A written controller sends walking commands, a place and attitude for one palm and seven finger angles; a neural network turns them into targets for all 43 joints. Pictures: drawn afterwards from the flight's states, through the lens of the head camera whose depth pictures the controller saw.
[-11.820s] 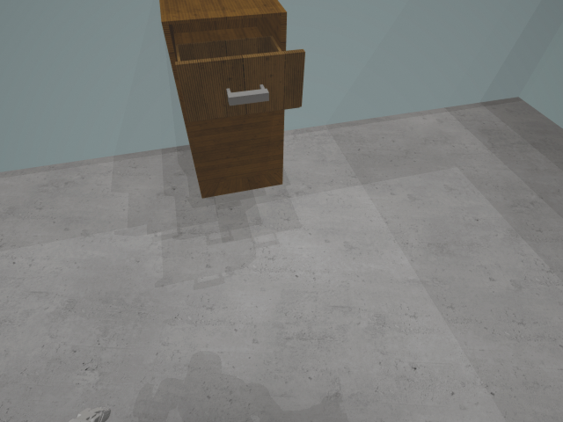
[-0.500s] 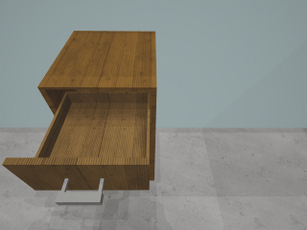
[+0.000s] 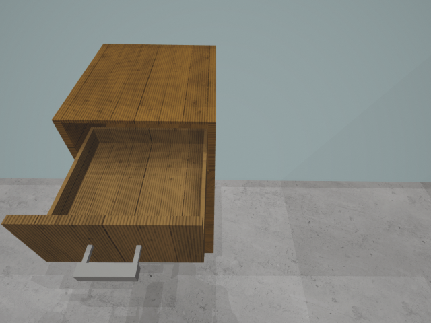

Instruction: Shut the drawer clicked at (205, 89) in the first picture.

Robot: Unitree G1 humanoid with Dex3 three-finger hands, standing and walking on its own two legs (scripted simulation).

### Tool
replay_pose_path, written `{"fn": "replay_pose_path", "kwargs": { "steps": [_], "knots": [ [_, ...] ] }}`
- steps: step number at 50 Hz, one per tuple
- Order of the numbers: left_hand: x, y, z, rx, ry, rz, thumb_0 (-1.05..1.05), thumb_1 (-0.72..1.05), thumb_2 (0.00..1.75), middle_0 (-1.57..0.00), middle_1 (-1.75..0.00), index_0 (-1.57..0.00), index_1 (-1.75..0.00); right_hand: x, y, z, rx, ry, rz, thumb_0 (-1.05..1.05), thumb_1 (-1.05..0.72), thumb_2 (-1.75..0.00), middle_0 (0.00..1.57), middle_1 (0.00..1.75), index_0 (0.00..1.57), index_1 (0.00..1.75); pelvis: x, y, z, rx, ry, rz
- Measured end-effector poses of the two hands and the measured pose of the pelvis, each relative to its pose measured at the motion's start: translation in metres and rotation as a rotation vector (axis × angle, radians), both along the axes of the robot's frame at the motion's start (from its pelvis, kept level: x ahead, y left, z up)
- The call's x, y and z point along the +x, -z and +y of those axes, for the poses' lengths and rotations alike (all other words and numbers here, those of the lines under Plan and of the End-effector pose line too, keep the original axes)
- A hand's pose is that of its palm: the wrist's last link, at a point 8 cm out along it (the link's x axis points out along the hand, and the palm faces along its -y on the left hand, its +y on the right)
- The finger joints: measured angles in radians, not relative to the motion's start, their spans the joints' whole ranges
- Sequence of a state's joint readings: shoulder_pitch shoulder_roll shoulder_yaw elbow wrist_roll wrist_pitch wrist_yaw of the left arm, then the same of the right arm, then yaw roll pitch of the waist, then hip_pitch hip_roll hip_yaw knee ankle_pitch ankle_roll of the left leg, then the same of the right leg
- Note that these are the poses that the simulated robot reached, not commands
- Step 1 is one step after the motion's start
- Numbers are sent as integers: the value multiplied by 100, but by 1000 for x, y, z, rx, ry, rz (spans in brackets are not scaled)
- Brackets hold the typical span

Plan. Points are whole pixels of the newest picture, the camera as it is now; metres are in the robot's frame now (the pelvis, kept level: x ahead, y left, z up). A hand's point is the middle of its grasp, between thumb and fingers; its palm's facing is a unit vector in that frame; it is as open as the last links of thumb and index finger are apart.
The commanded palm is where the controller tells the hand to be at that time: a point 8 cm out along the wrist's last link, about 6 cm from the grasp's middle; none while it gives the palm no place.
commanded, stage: look again from close up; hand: left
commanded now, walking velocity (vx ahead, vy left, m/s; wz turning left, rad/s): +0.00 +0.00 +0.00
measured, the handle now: (110, 260) +0.24 +0.23 -0.05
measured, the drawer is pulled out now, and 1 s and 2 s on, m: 0.29 0.29 0.29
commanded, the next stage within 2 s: shuffle to correct the standing spot in 0.02 s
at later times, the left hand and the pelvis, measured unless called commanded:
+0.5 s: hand out of the picture -0.02 +0.18 -0.18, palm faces +0.04 -0.98 -0.19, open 7.4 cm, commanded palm none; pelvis -0.02 +0.00 +0.00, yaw +0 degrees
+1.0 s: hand out of the picture +0.02 +0.23 -0.18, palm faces +0.04 -0.98 -0.21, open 7.3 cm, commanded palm none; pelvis +0.01 +0.06 -0.01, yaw +0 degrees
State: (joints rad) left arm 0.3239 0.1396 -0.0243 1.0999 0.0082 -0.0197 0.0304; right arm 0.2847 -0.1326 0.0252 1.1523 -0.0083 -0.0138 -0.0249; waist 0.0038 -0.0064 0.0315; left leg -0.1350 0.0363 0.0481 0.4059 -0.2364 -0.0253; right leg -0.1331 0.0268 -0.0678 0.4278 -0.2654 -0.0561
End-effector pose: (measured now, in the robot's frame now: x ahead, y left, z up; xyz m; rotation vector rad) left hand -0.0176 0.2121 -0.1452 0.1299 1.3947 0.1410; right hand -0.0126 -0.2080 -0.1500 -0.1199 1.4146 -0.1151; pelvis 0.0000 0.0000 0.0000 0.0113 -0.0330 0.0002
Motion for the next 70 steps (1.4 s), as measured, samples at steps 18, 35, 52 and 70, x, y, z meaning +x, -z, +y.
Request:
{"fn": "replay_pose_path", "kwargs": {
  "steps": [18, 35, 52, 70],
  "knots": [
    [-12, 1, 6, 26, -11, -18, 1, 91, 90, -20, -30, -20, -30, -15, 4, -3, -1, 10, -4, 0, -91, -90, 20, 30, 20, 30, -21, 4, -1, 4, -4, 4],
    [-19, 10, 17, -11, 0, 13, 1, 91, 90, -20, -30, -20, -30, -30, 3, 12, -17, 13, 40, 0, -90, -90, 20, 30, 20, 30, -13, 9, 20, -53, -20, 34],
    [35, 1, 68, 45, -1, -64, 1, 91, 90, -20, -30, -20, -30, 9, 7, 56, -1, -5, -31, 2, -92, -90, 20, 30, 20, 30, 11, 7, 57, -13, -4, 19],
    [28, 3, 52, 15, -4, -25, 1, 91, 90, -20, -30, -20, -30, 29, -2, 34, -40, -10, -54, 1, -91, -90, 20, 30, 20, 30, 15, 3, 47, -5, 2, 7]
  ]
}}
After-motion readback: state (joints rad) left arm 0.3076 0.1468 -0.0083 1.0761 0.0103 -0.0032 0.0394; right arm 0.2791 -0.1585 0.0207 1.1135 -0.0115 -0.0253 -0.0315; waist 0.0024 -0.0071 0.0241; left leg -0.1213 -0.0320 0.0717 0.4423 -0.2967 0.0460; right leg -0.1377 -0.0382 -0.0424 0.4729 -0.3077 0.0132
